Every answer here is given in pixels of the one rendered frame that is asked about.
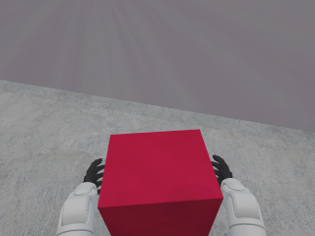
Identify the robot left hand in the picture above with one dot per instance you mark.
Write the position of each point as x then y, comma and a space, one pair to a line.
92, 175

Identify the carton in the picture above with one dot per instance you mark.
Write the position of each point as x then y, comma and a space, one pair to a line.
159, 184

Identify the robot right forearm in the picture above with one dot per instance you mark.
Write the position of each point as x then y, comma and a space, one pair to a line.
243, 212

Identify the robot right hand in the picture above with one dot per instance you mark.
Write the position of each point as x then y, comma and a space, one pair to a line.
223, 169

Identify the robot left forearm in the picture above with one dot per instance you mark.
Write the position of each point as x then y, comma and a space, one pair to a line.
77, 216

